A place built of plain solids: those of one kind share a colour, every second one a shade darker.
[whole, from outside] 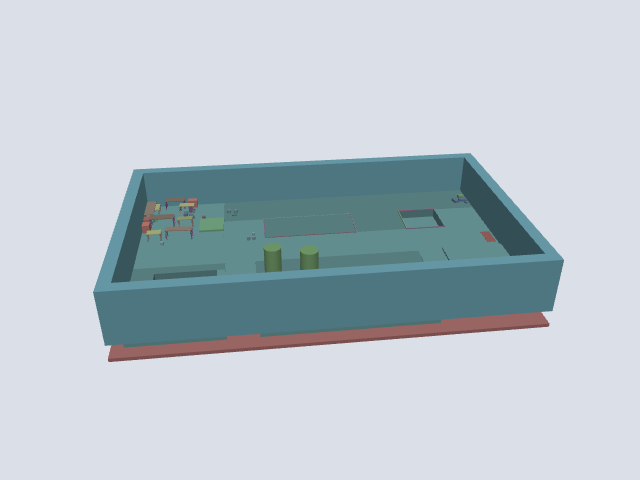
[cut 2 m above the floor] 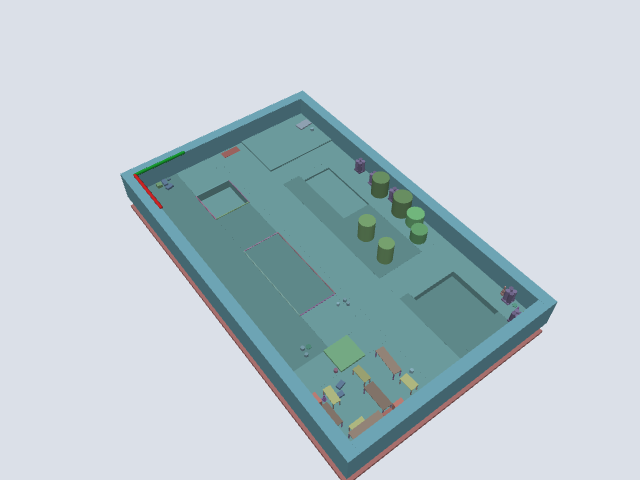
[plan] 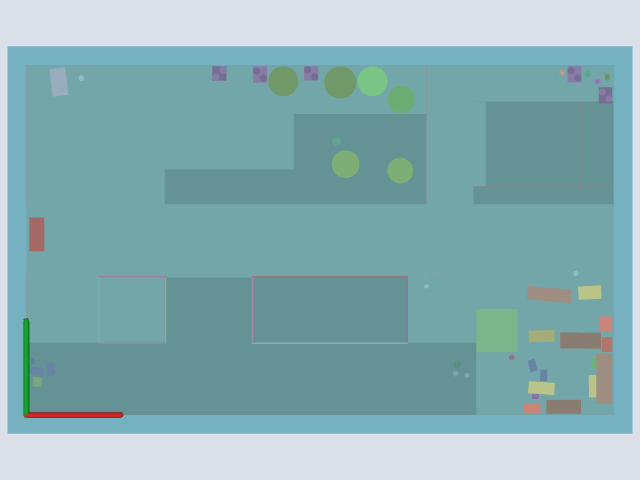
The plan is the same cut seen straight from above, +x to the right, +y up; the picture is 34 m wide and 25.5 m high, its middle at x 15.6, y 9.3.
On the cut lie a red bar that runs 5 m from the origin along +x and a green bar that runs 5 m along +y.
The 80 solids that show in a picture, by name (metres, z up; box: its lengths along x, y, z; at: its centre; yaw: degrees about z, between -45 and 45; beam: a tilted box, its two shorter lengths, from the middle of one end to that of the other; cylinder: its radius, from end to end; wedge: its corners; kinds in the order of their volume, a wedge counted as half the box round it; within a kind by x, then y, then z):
{
 "floor_1": {"box": [3.9, 3.46, 2.1], "at": [1.95, 5.58, -1.05]},
 "floor_2": {"box": [5.25, 7.4, 1.16], "at": [2.62, 14.9, -0.42]},
 "floor_3": {"box": [3.46, 3.46, 1.34], "at": [5.63, 5.58, -1.43]},
 "floor_4": {"box": [2.1, 7.4, 1.0], "at": [6.3, 14.9, -0.5]},
 "floor_5": {"box": [0.8, 2.94, 2.1], "at": [7.75, 14.52, -1.05]},
 "floor_6": {"box": [4.69, 3.46, 2.1], "at": [9.71, 5.58, -1.05]},
 "floor_7": {"box": [6.06, 2.94, 1.89], "at": [11.18, 14.52, -1.16]},
 "floor_8": {"box": [23.9, 3.85, 2.1], "at": [11.95, 1.93, -1.05]},
 "floor_9": {"box": [23.9, 0.69, 2.1], "at": [11.95, 7.66, -1.05]},
 "floor_10": {"box": [13.9, 1.85, 2.1], "at": [14.3, 12.12, -1.05]},
 "floor_11": {"box": [13.9, 2.61, 2.1], "at": [14.3, 17.3, -1.05]},
 "floor_12": {"box": [31.2, 3.2, 1.0], "at": [15.6, 9.6, -0.5]},
 "floor_13": {"box": [8.14, 3.46, 2.1], "at": [16.12, 5.58, -1.05]},
 "floor_14": {"box": [7.04, 2.94, 2.1], "at": [17.73, 14.52, -1.05]},
 "floor_15": {"box": [3.71, 3.46, 2.1], "at": [22.05, 5.58, -1.05]},
 "floor_16": {"box": [2.5, 7.4, 1.0], "at": [22.5, 14.9, -0.5]},
 "floor_17": {"box": [0.65, 4.5, 2.1], "at": [24.07, 14.4, -1.05]},
 "floor_18": {"box": [2.2, 8.0, 1.0], "at": [25.0, 4.0, -0.5]},
 "floor_19": {"box": [5.02, 4.5, 1.44], "at": [26.91, 14.4, -1.38]},
 "floor_20": {"box": [7.45, 0.95, 2.1], "at": [27.48, 11.68, -1.05]},
 "floor_21": {"box": [7.45, 1.95, 2.1], "at": [27.48, 17.62, -1.05]},
 "floor_22": {"box": [5.1, 8.0, 1.0], "at": [28.65, 4.0, -0.5]},
 "floor_23": {"box": [1.78, 4.5, 2.1], "at": [30.31, 14.4, -1.05]},
 "wall_1": {"box": [1.0, 18.6, 4.6], "at": [-0.5, 9.3, 1.3]},
 "wall_2": {"box": [33.2, 1.0, 4.6], "at": [15.6, -0.5, 1.3]},
 "wall_3": {"box": [33.2, 1.0, 4.6], "at": [15.6, 19.1, 1.3]},
 "wall_4": {"box": [1.0, 18.6, 4.6], "at": [31.7, 9.3, 1.3]},
 "floor_base_1": {"box": [33.2, 20.6, 0.3], "at": [15.6, 9.3, -2.35]},
 "vat_1": {"cylinder": 0.8, "from": [13.64, 17.73, 0.0], "to": [13.64, 17.73, 1.92]},
 "vat_2": {"cylinder": 0.86, "from": [16.68, 17.67, 0.0], "to": [16.68, 17.67, 2.46]},
 "vat_3": {"cylinder": 0.74, "from": [16.96, 13.32, 0.0], "to": [16.96, 13.32, 2.04]},
 "vat_4": {"cylinder": 0.69, "from": [19.86, 12.98, 0.0], "to": [19.86, 12.98, 2.31]},
 "tank_low_1": {"cylinder": 0.8, "from": [18.39, 17.73, 0.0], "to": [18.39, 17.73, 1.25]},
 "tank_low_2": {"cylinder": 0.73, "from": [19.92, 16.76, 0.0], "to": [19.92, 16.76, 1.19]},
 "keg_stack_1": {"box": [0.76, 0.77, 0.19], "at": [10.26, 18.14, 0.05]},
 "keg_stack_2": {"cylinder": 0.19, "from": [10.45, 17.95, 0.14], "to": [10.45, 17.95, 1.21]},
 "keg_stack_3": {"cylinder": 0.19, "from": [12.22, 18.28, 0.14], "to": [12.22, 18.28, 1.17]},
 "keg_stack_4": {"box": [0.75, 0.88, 0.19], "at": [12.41, 18.09, 0.05]},
 "keg_stack_5": {"cylinder": 0.19, "from": [12.6, 18.28, 0.14], "to": [12.6, 18.28, 1.17]},
 "keg_stack_6": {"cylinder": 0.19, "from": [14.94, 17.96, 0.14], "to": [14.94, 17.96, 1.21]},
 "keg_stack_7": {"cylinder": 0.19, "from": [14.94, 18.34, 0.14], "to": [14.94, 18.34, 1.21]},
 "keg_stack_8": {"box": [0.77, 0.76, 0.19], "at": [15.13, 18.15, 0.05]},
 "keg_stack_9": {"cylinder": 0.19, "from": [15.32, 17.96, 0.14], "to": [15.32, 17.96, 1.21]},
 "keg_stack_10": {"cylinder": 0.19, "from": [15.32, 18.34, 0.14], "to": [15.32, 18.34, 1.21]},
 "keg_stack_11": {"cylinder": 0.18, "from": [28.94, 17.91, 0.14], "to": [28.94, 17.91, 1.25]},
 "keg_stack_12": {"box": [0.74, 0.86, 0.19], "at": [29.12, 18.1, 0.05]},
 "keg_stack_13": {"cylinder": 0.18, "from": [29.31, 17.91, 0.14], "to": [29.31, 17.91, 1.25]},
 "keg_stack_14": {"cylinder": 0.18, "from": [30.59, 16.8, 0.14], "to": [30.59, 16.8, 1.07]},
 "keg_stack_15": {"box": [0.72, 0.87, 0.19], "at": [30.77, 16.98, 0.05]},
 "step_hump_1": {"box": [2.2, 2.3, 0.23], "at": [25.0, 4.49, 0.07]},
 "offcut_bin_1": {"box": [0.88, 0.56, 0.73], "at": [26.88, 0.35, 0.36]},
 "offcut_bin_2": {"box": [0.65, 0.8, 0.75], "at": [30.8, 4.83, 0.38]},
 "offcut_bin_3": {"box": [0.56, 0.78, 0.73], "at": [30.85, 3.74, 0.36]},
 "workbench_top_1": {"box": [2.33, 0.72, 0.06], "at": [27.78, 6.4, 0.9], "yaw": -5.0},
 "workbench_top_2": {"box": [1.84, 0.75, 0.06], "at": [28.54, 0.45, 0.85]},
 "workbench_top_3": {"box": [2.17, 0.85, 0.06], "at": [29.45, 3.96, 0.9], "yaw": -0.3},
 "workbench_top_4": {"box": [0.85, 2.71, 0.06], "at": [30.7, 1.94, 0.84]},
 "sack_1": {"box": [0.75, 0.41, 0.22], "at": [0.54, 2.35, 0.11], "yaw": -5.5},
 "sack_2": {"box": [0.42, 0.67, 0.22], "at": [1.3, 2.43, 0.11], "yaw": 12.0},
 "sack_3": {"box": [0.38, 0.65, 0.24], "at": [26.89, 2.63, 0.12], "yaw": 15.2},
 "sack_4": {"box": [0.38, 0.61, 0.25], "at": [27.48, 2.1, 0.12], "yaw": -1.9},
 "pallet_1": {"box": [0.85, 1.46, 0.19], "at": [1.73, 17.69, 0.2], "yaw": 6.8},
 "sawhorses_top_1": {"box": [1.39, 0.65, 0.06], "at": [27.37, 1.43, 0.74], "yaw": -4.0},
 "sawhorses_top_2": {"box": [1.37, 0.62, 0.06], "at": [27.38, 4.19, 0.76], "yaw": 1.4},
 "sawhorses_top_3": {"box": [1.22, 0.71, 0.06], "at": [29.93, 6.5, 0.74], "yaw": 2.7},
 "sawhorses_top_4": {"box": [0.68, 1.19, 0.06], "at": [30.22, 1.53, 0.73], "yaw": 0.7},
 "low_mat_1": {"box": [0.8, 1.8, 0.06], "at": [0.55, 9.6, -0.02]},
 "crate_1": {"box": [0.46, 0.5, 0.31], "at": [0.58, 1.76, 0.15], "yaw": -5.0},
 "low_kerb93N_1": {"box": [8.3, 0.08, 0.09], "at": [16.12, 7.35, -0.01]},
 "low_kerb93S_1": {"box": [8.3, 0.08, 0.09], "at": [16.12, 3.81, -0.01]},
 "hose_coil_1": {"cylinder": 0.24, "from": [16.48, 14.54, -0.05], "to": [16.48, 14.54, 0.08]},
 "hose_coil_2": {"cylinder": 0.21, "from": [22.9, 2.68, -0.05], "to": [22.9, 2.68, 0.07]},
 "hose_coil_3": {"cylinder": 0.19, "from": [29.82, 18.12, -0.05], "to": [29.82, 18.12, 0.08]},
 "low_kerb92N_1": {"box": [3.62, 0.08, 0.14], "at": [5.63, 7.35, 0.02]},
 "low_kerb92S_1": {"box": [3.62, 0.08, 0.14], "at": [5.63, 3.81, 0.02]},
 "low_kerb92E_1": {"box": [0.08, 3.46, 0.14], "at": [7.4, 5.58, 0.02]},
 "low_kerb92W_1": {"box": [0.08, 3.46, 0.14], "at": [3.86, 5.58, 0.02]},
 "offcut_1": {"box": [0.29, 0.57, 0.16], "at": [30.22, 2.76, 0.03], "yaw": 0.3},
 "low_kerb93E_1": {"box": [0.08, 3.46, 0.09], "at": [20.23, 5.58, -0.01]},
 "low_kerb93W_1": {"box": [0.08, 3.46, 0.09], "at": [12.01, 5.58, -0.01]}
}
